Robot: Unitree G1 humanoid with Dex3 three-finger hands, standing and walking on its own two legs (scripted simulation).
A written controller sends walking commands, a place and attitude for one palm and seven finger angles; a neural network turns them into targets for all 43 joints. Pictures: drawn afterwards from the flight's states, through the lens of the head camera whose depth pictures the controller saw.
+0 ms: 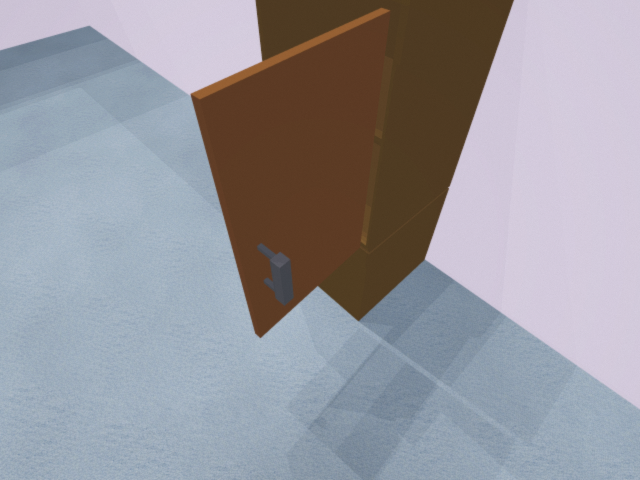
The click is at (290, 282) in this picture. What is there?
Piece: cupboard door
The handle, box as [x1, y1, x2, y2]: [257, 243, 293, 305]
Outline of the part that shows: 260,243 257,246 257,248 270,259 273,279 272,282 267,277 264,279 264,283 275,292 275,297 284,305 293,297 289,259 280,252 276,255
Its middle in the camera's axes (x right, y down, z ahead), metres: -0.09 +0.07 +0.71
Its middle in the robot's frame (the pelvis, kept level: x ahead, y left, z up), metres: +0.47 +0.12 -0.11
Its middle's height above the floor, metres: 0.67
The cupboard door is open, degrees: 93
